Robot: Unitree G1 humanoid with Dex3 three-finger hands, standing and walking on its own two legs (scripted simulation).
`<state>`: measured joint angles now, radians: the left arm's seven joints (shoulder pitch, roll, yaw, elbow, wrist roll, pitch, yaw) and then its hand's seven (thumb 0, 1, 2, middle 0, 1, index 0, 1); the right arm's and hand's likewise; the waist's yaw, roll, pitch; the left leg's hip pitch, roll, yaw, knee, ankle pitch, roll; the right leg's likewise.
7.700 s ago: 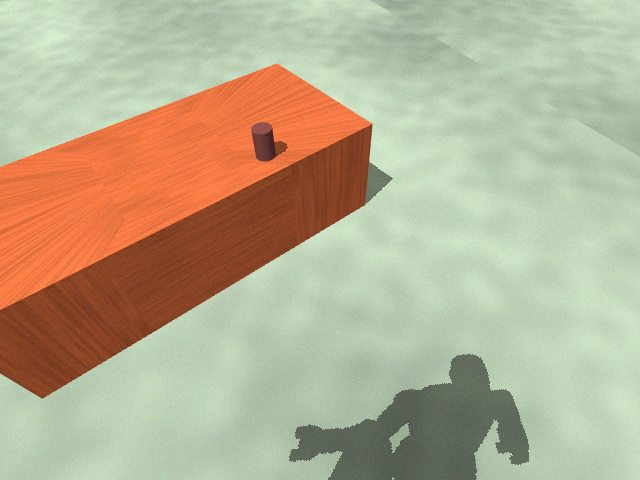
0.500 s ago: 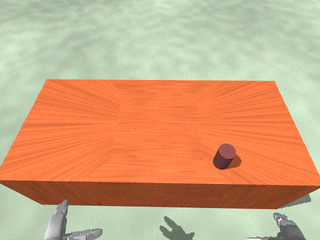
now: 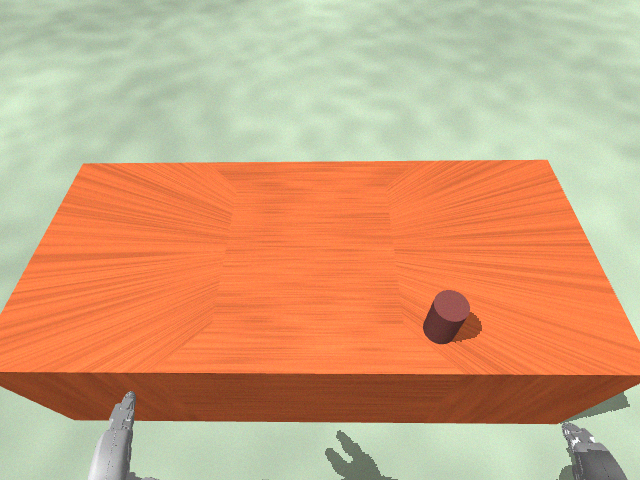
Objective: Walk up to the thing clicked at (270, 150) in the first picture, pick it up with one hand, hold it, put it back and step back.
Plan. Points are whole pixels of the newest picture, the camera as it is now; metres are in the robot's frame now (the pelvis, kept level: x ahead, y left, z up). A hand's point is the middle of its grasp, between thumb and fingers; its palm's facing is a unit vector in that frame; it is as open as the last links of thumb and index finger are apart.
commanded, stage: go down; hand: right
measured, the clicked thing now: (445, 318) +0.45 -0.22 -0.27
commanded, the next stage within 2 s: none
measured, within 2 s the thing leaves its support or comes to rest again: neither
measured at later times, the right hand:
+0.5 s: hand out of the picture +0.15 -0.27 -0.08, palm faces +0.09 +0.94 -0.33, open 17.3 cm
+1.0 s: hand (621, 356) +0.28 -0.34 -0.01, palm faces +0.19 +0.96 -0.18, open 17.4 cm
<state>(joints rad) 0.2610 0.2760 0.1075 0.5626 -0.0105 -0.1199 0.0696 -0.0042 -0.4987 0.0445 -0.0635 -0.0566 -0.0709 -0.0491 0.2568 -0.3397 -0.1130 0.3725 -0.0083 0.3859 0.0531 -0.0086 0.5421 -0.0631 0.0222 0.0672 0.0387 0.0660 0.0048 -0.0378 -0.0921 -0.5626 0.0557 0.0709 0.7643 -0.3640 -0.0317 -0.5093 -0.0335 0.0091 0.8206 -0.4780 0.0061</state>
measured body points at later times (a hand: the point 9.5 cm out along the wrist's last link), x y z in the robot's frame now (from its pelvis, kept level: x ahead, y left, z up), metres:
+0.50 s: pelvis +0.00 +0.01 -0.01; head +0.03 +0.00 +0.43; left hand +0.15 +0.27 -0.06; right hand +0.14 -0.32 -0.06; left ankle +0.01 +0.14 -0.71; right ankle -0.04 -0.12 -0.71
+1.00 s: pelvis -0.03 +0.00 -0.01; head +0.03 -0.02 +0.44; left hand +0.12 +0.27 -0.05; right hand +0.26 -0.39 +0.00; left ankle +0.01 +0.14 -0.71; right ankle -0.04 -0.12 -0.71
